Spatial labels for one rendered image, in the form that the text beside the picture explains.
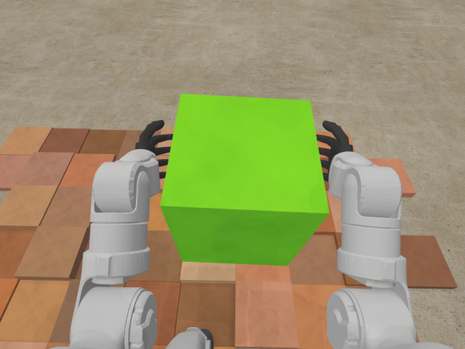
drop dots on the robot left upper arm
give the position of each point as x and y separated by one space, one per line
115 318

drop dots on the robot right upper arm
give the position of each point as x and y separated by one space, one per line
371 319

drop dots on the robot left shin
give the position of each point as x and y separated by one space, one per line
195 329

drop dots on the right robot forearm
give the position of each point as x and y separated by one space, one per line
371 210

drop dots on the left robot hand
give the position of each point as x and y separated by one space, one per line
147 142

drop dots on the robot left thigh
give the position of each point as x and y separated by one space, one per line
189 340

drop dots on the left robot forearm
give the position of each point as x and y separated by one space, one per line
120 209

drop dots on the carton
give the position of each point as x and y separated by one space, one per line
244 182

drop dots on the right robot hand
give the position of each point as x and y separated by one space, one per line
338 145

